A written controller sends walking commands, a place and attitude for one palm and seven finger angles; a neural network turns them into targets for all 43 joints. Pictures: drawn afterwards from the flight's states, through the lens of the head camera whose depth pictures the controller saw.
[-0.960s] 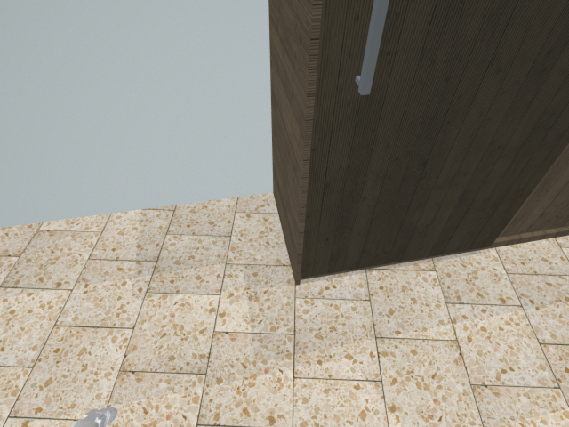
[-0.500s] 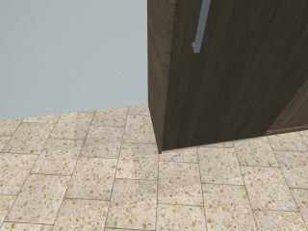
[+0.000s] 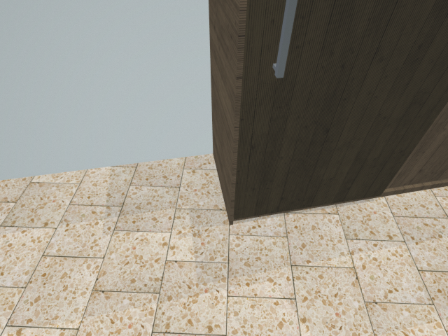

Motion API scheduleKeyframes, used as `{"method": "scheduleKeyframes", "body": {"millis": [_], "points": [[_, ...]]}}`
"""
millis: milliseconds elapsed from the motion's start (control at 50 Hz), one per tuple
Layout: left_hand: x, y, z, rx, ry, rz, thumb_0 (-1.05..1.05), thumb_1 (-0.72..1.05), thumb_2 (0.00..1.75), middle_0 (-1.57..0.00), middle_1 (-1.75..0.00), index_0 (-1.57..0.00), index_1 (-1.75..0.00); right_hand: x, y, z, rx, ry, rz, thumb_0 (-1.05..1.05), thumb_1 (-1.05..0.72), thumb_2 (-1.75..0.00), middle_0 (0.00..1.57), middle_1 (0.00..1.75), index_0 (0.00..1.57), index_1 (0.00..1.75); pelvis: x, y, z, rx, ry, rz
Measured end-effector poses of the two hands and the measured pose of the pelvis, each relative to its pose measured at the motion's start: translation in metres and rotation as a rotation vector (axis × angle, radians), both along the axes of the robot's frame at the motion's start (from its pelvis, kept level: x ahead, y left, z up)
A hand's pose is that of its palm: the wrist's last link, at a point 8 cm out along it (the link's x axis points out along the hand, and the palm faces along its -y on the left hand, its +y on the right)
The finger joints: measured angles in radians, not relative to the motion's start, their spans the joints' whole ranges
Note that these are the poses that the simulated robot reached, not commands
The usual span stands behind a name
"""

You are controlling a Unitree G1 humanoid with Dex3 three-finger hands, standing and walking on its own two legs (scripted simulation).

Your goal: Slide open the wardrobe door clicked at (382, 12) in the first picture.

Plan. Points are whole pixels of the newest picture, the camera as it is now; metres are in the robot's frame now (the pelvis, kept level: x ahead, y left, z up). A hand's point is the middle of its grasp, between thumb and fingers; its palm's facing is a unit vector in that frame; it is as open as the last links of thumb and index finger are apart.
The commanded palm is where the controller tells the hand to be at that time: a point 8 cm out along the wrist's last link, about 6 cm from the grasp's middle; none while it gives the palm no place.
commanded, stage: look at it before walking up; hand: left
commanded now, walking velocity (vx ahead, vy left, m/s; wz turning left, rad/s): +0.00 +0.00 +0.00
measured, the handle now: (286, 12) +0.80 -0.11 +0.25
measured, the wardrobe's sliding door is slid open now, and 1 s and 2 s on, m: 0.00 0.00 0.00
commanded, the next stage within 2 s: walk to a spot facing it in 0.48 s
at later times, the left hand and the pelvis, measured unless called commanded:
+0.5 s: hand out of the picture +0.06 +0.24 -0.16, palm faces +0.00 -0.94 -0.33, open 7.4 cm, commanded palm none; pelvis +0.00 -0.01 +0.00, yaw +0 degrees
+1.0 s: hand out of the picture +0.06 +0.19 -0.18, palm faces -0.13 -0.96 -0.27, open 7.4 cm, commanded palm none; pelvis -0.02 -0.02 -0.02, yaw -11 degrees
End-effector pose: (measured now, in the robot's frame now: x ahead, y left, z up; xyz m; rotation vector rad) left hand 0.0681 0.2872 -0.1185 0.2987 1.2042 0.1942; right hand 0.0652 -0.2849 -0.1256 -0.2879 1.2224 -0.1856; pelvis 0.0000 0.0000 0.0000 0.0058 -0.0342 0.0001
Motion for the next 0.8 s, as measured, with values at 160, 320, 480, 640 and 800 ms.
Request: {"method": "scheduleKeyframes", "body": {"millis": [160, 320, 480, 640, 800], "points": [[0.000, -0.003, 0.000, -0.003, -0.002, 0.000, 0.00, 0.91, 0.90, -0.20, -0.30, -0.20, -0.30, 0.000, -0.002, 0.001, -0.001, -0.002, 0.003, 0.01, -0.90, -0.90, 0.20, 0.30, 0.21, 0.30, -0.001, -0.002, 0.000, 0.000, 0.002, 0.001], [-0.006, -0.004, -0.001, -0.002, 0.018, 0.009, 0.00, 0.91, 0.90, -0.20, -0.30, -0.20, -0.30, 0.000, -0.005, 0.001, -0.005, 0.009, 0.005, 0.01, -0.90, -0.90, 0.20, 0.30, 0.21, 0.30, 0.000, -0.004, 0.001, -0.001, 0.005, 0.003], [-0.010, -0.005, -0.001, -0.001, 0.028, 0.017, 0.00, 0.91, 0.90, -0.20, -0.30, -0.20, -0.30, 0.002, -0.007, 0.001, -0.006, 0.011, 0.007, 0.01, -0.90, -0.90, 0.20, 0.30, 0.21, 0.30, 0.002, -0.006, 0.001, -0.002, 0.003, 0.004], [-0.009, -0.006, -0.001, -0.002, 0.027, 0.019, 0.00, 0.91, 0.90, -0.20, -0.30, -0.20, -0.30, 0.006, -0.007, 0.002, -0.007, 0.006, 0.012, 0.01, -0.90, -0.90, 0.20, 0.30, 0.21, 0.30, 0.002, -0.007, 0.001, -0.003, 0.004, 0.001], [-0.012, -0.018, -0.013, -0.023, 0.068, -0.008, 0.00, 0.91, 0.90, -0.20, -0.30, -0.20, -0.30, -0.005, 0.004, -0.007, 0.014, -0.030, -0.061, 0.01, -0.90, -0.90, 0.20, 0.30, 0.20, 0.30, -0.004, -0.006, -0.006, 0.000, 0.008, -0.069]]}}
